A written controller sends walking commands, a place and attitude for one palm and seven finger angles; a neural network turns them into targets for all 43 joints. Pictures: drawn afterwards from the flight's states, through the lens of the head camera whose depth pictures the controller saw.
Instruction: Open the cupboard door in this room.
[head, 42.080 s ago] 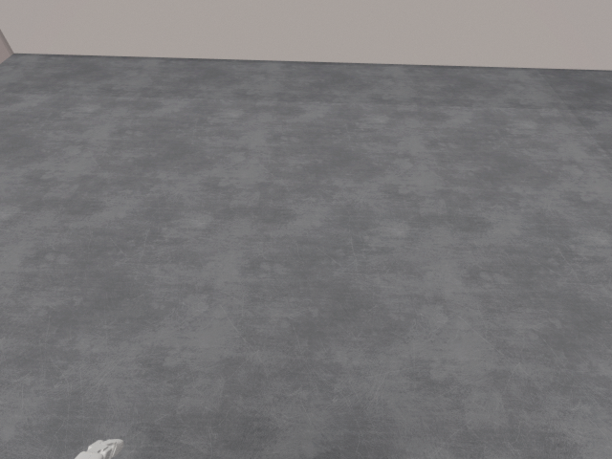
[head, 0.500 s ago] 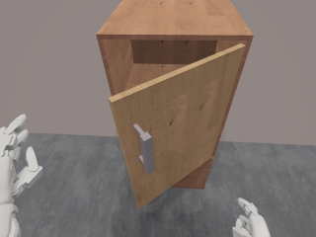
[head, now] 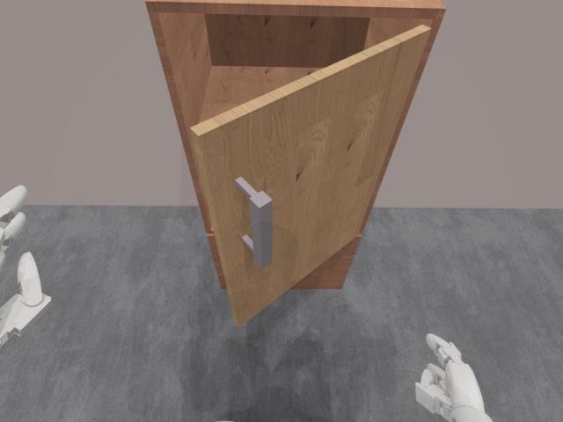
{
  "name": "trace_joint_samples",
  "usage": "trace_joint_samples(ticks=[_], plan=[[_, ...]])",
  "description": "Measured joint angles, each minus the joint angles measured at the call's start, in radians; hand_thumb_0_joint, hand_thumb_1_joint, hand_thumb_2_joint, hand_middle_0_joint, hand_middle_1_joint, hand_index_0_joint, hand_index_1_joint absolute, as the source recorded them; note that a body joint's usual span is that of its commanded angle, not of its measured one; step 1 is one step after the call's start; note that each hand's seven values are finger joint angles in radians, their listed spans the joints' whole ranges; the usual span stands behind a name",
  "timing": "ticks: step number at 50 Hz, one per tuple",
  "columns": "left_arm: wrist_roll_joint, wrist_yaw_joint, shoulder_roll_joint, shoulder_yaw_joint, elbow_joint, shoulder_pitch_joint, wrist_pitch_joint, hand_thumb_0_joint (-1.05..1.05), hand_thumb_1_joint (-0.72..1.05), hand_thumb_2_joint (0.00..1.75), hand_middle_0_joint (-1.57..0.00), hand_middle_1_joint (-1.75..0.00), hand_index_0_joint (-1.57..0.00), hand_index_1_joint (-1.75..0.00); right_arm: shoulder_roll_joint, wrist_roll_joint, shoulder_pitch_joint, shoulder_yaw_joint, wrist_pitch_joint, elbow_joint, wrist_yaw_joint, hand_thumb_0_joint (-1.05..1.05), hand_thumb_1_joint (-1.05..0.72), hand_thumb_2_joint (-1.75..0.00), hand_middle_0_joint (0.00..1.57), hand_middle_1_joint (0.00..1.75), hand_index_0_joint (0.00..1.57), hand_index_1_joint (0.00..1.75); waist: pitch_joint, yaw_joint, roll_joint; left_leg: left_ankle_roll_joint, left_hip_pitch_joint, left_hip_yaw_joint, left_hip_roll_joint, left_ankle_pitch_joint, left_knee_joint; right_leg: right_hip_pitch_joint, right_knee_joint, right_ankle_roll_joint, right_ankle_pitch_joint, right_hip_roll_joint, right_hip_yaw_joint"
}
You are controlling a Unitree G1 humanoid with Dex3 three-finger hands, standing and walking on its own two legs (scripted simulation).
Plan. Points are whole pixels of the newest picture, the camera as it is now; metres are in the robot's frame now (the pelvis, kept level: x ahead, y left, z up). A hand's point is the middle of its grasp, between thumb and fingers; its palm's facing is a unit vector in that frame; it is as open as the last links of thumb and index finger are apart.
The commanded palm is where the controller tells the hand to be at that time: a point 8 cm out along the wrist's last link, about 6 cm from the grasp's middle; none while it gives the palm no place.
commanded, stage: step back with the hand held close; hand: left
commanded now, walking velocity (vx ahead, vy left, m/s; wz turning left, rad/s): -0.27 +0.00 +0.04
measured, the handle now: (253, 224) +0.37 +0.07 +0.06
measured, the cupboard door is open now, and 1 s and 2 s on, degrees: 39 39 39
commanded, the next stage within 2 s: stop stepping back and stand still in 0.56 s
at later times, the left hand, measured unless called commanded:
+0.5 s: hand out of the picture +0.09 +0.29 +0.17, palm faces +0.50 -0.75 -0.44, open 7.4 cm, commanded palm +0.01 +0.32 +0.18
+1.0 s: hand out of the picture -0.02 +0.27 +0.17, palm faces +0.42 -0.80 -0.43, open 7.4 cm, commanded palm -0.08 +0.31 +0.18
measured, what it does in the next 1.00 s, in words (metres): walks backwards: right foot, then left foot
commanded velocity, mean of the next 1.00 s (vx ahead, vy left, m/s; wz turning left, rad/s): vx -0.13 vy -0.02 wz -0.02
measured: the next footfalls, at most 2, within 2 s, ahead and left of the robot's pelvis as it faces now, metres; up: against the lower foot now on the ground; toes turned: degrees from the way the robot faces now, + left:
right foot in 0.64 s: -0.22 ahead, -0.08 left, +0.00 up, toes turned -1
left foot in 0.82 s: -0.11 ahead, +0.12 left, +0.00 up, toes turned +4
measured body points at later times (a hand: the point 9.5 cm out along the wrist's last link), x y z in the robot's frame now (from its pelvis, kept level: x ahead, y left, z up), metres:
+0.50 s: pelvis -0.11 +0.01 -0.02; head -0.08 +0.04 +0.43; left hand +0.06 +0.33 +0.19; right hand +0.07 -0.21 -0.10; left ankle +0.05 +0.12 -0.74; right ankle -0.08 -0.13 -0.69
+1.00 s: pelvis -0.22 +0.01 +0.00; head -0.22 +0.03 +0.45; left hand -0.05 +0.31 +0.19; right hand -0.05 -0.21 -0.06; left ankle -0.15 +0.11 -0.74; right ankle -0.23 -0.10 -0.72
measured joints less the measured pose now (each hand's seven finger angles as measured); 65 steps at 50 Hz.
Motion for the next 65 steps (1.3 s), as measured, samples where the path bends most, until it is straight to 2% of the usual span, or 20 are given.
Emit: trace_joint_samples(ticks=[10, 17, 19, 21, 24, 26, 29, 31, 32, 34, 37, 40, 41, 42, 47, 52, 54, 57, 61, 65], plan=[[0.024, 0.026, -0.004, 0.053, -0.023, -0.013, -0.069, 0.02, 0.89, 0.9, -0.21, -0.3, -0.21, -0.3, 0.016, 0.0, 0.052, 0.013, -0.072, -0.003, 0.009, 0.02, -0.9, -0.9, 0.21, 0.29, 0.2, 0.3, 0.005, -0.012, 0.006, 0.02, -0.114, -0.033, -0.008, 0.008, 0.103, -0.096, 0.102, 0.002, 0.004, 0.008, -0.004], [0.023, 0.045, -0.052, 0.033, -0.029, -0.019, -0.086, 0.02, 0.89, 0.9, -0.21, -0.3, -0.21, -0.3, 0.012, -0.014, 0.062, 0.015, -0.098, 0.064, 0.015, 0.02, -0.9, -0.9, 0.21, 0.3, 0.2, 0.3, 0.001, 0.007, 0.004, -0.001, -0.178, -0.054, -0.035, -0.149, 0.185, -0.139, 0.121, 0.002, 0.032, 0.005, 0.013], [0.023, 0.051, -0.054, 0.022, -0.035, -0.036, -0.083, 0.02, 0.89, 0.9, -0.21, -0.3, -0.21, -0.3, 0.006, -0.016, 0.059, 0.013, -0.097, 0.078, 0.01, 0.02, -0.9, -0.9, 0.21, 0.3, 0.2, 0.3, 0.008, 0.006, 0.001, 0.004, -0.181, -0.056, -0.043, -0.122, 0.183, -0.147, 0.133, 0.006, 0.03, 0.002, 0.017], [0.022, 0.051, -0.047, 0.019, -0.03, -0.063, -0.081, 0.02, 0.89, 0.9, -0.21, -0.3, -0.21, -0.3, 0.004, -0.016, 0.057, 0.011, -0.1, 0.079, 0.0, 0.02, -0.9, -0.9, 0.21, 0.3, 0.2, 0.3, 0.015, -0.001, 0.01, 0.02, -0.189, -0.061, -0.036, -0.071, 0.17, -0.168, 0.178, 0.001, -0.077, 0.015, 0.015], [0.02, 0.049, -0.001, 0.044, -0.027, -0.105, -0.077, 0.02, 0.89, 0.9, -0.22, -0.3, -0.21, -0.3, 0.028, -0.021, 0.056, -0.003, -0.121, 0.077, -0.002, 0.02, -0.9, -0.9, 0.21, 0.3, 0.2, 0.3, 0.023, -0.024, 0.034, 0.046, -0.194, -0.083, -0.009, 0.082, 0.102, -0.212, 0.461, -0.016, -0.228, 0.085, 0.017], [0.01, 0.052, 0.031, 0.07, -0.038, -0.102, -0.09, 0.02, 0.89, 0.9, -0.22, -0.3, -0.21, -0.3, 0.05, -0.02, 0.057, -0.006, -0.137, 0.086, 0.016, 0.02, -0.9, -0.9, 0.21, 0.29, 0.2, 0.3, 0.01, -0.031, 0.028, 0.04, -0.196, -0.078, 0.007, 0.152, 0.049, -0.19, 0.561, -0.029, -0.275, 0.114, 0.0], [-0.012, 0.058, 0.038, 0.086, -0.053, -0.057, -0.104, 0.02, 0.89, 0.9, -0.21, -0.3, -0.21, -0.3, 0.063, -0.017, 0.058, -0.001, -0.15, 0.09, 0.04, 0.02, -0.9, -0.9, 0.21, 0.29, 0.2, 0.3, -0.033, -0.026, 0.024, 0.028, -0.212, -0.052, 0.018, 0.198, -0.021, -0.08, 0.461, -0.052, -0.335, 0.118, -0.042], [-0.025, 0.054, 0.037, 0.089, -0.061, -0.026, -0.105, 0.02, 0.89, 0.9, -0.21, -0.3, -0.21, -0.3, 0.064, -0.019, 0.05, 0.007, -0.153, 0.085, 0.049, 0.02, -0.9, -0.9, 0.21, 0.3, 0.2, 0.3, -0.061, -0.008, 0.007, 0.011, -0.246, -0.021, 0.009, 0.183, -0.035, 0.025, 0.232, -0.076, -0.342, 0.103, -0.046], [-0.023, 0.051, 0.033, 0.091, -0.064, -0.018, -0.11, 0.02, 0.89, 0.9, -0.21, -0.3, -0.21, -0.3, 0.061, -0.02, 0.035, 0.01, -0.152, 0.085, 0.054, 0.02, -0.9, -0.9, 0.21, 0.3, 0.2, 0.3, -0.063, 0.012, -0.007, -0.01, -0.278, -0.005, 0.002, 0.109, 0.007, 0.038, 0.14, -0.094, -0.256, 0.088, -0.024], [-0.008, 0.04, -0.004, 0.047, -0.048, -0.027, -0.112, 0.02, 0.89, 0.9, -0.21, -0.3, -0.21, -0.3, 0.04, -0.027, 0.009, 0.01, -0.138, 0.116, 0.053, 0.02, -0.9, -0.9, 0.21, 0.3, 0.2, 0.3, -0.045, 0.032, 0.015, -0.039, -0.315, -0.045, -0.017, -0.089, 0.22, 0.03, 0.138, -0.09, -0.177, 0.09, -0.014], [0.01, 0.024, -0.026, 0.007, -0.021, -0.027, -0.087, 0.02, 0.89, 0.9, -0.21, -0.3, -0.21, -0.3, 0.041, -0.022, 0.02, 0.02, -0.11, 0.14, 0.042, 0.02, -0.9, -0.9, 0.21, 0.3, 0.2, 0.3, -0.06, 0.043, -0.018, -0.042, -0.269, -0.036, -0.054, -0.174, 0.39, 0.04, 0.098, -0.068, -0.15, 0.06, 0.011], [0.012, 0.025, -0.026, 0.01, -0.004, -0.033, -0.064, 0.02, 0.89, 0.9, -0.21, -0.3, -0.21, -0.3, 0.037, -0.019, 0.044, 0.038, -0.116, 0.112, 0.02, 0.02, -0.9, -0.9, 0.21, 0.3, 0.2, 0.3, -0.077, 0.028, -0.044, -0.021, -0.097, -0.017, -0.056, -0.09, 0.184, 0.033, 0.073, -0.056, -0.123, 0.047, 0.022], [0.011, 0.028, -0.027, 0.01, -0.005, -0.039, -0.058, 0.02, 0.89, 0.9, -0.21, -0.3, -0.21, -0.3, 0.023, -0.019, 0.054, 0.038, -0.127, 0.094, 0.015, 0.02, -0.9, -0.9, 0.21, 0.3, 0.2, 0.3, -0.084, 0.02, -0.024, -0.003, -0.035, -0.027, -0.04, -0.005, 0.089, 0.024, 0.08, -0.052, -0.121, 0.062, 0.013], [0.011, 0.029, -0.021, 0.011, 0.0, -0.057, -0.056, 0.02, 0.89, 0.9, -0.21, -0.3, -0.21, -0.3, 0.021, -0.016, 0.053, 0.03, -0.139, 0.091, 0.011, 0.02, -0.9, -0.9, 0.21, 0.3, 0.2, 0.3, -0.079, 0.007, -0.023, 0.02, -0.014, -0.033, -0.042, -0.029, 0.047, 0.013, 0.095, -0.048, -0.123, 0.061, 0.006], [0.006, 0.031, -0.003, 0.027, 0.024, -0.073, -0.04, 0.02, 0.89, 0.9, -0.21, -0.3, -0.21, -0.3, 0.042, -0.026, 0.043, 0.03, -0.17, 0.08, 0.02, 0.02, -0.9, -0.9, 0.21, 0.29, 0.2, 0.3, -0.05, -0.02, -0.064, 0.032, 0.021, -0.01, -0.058, 0.031, -0.05, -0.025, 0.196, -0.03, -0.206, 0.058, 0.027], [0.016, 0.037, 0.005, 0.024, -0.019, 0.024, -0.05, 0.02, 0.89, 0.9, -0.21, -0.3, -0.21, -0.3, 0.05, -0.028, 0.083, 0.037, -0.173, 0.065, 0.031, 0.01, -0.9, -0.9, 0.21, 0.3, 0.2, 0.3, -0.084, -0.039, -0.045, 0.022, 0.02, -0.01, -0.04, 0.072, -0.12, 0.021, 0.126, -0.039, -0.213, 0.065, -0.039], [0.019, 0.039, 0.015, 0.023, -0.014, 0.043, -0.048, 0.02, 0.89, 0.9, -0.21, -0.3, -0.21, -0.3, 0.05, -0.029, 0.095, 0.036, -0.16, 0.064, 0.027, 0.01, -0.9, -0.9, 0.21, 0.3, 0.2, 0.3, -0.096, -0.038, -0.044, 0.015, -0.007, -0.006, -0.045, 0.032, -0.103, 0.075, 0.029, -0.053, -0.212, 0.064, -0.064], [0.02, 0.032, 0.009, 0.014, 0.008, 0.028, -0.042, 0.02, 0.89, 0.9, -0.21, -0.3, -0.21, -0.3, 0.031, -0.033, 0.09, 0.025, -0.13, 0.085, 0.025, 0.01, -0.9, -0.9, 0.21, 0.3, 0.2, 0.3, -0.084, -0.016, -0.014, 0.004, -0.091, -0.026, -0.038, -0.114, 0.078, 0.066, -0.012, -0.12, -0.059, 0.08, -0.068], [0.02, 0.029, -0.03, -0.002, 0.075, -0.002, -0.065, 0.02, 0.89, 0.9, -0.21, -0.3, -0.21, -0.3, 0.008, -0.026, 0.115, 0.013, -0.114, 0.146, 0.025, 0.02, -0.9, -0.9, 0.21, 0.3, 0.2, 0.3, -0.107, 0.009, -0.014, -0.007, -0.173, -0.042, -0.046, -0.135, 0.405, 0.065, -0.015, -0.128, -0.054, 0.076, -0.046], [0.03, 0.034, -0.057, -0.012, 0.138, -0.051, -0.082, 0.02, 0.89, 0.9, -0.21, -0.3, -0.21, -0.3, -0.008, -0.021, 0.145, 0.002, -0.126, 0.165, 0.009, 0.02, -0.9, -0.9, 0.21, 0.3, 0.2, 0.3, -0.115, -0.003, -0.024, 0.006, -0.121, -0.013, -0.028, -0.126, 0.33, 0.072, -0.025, -0.122, -0.05, 0.057, -0.048]])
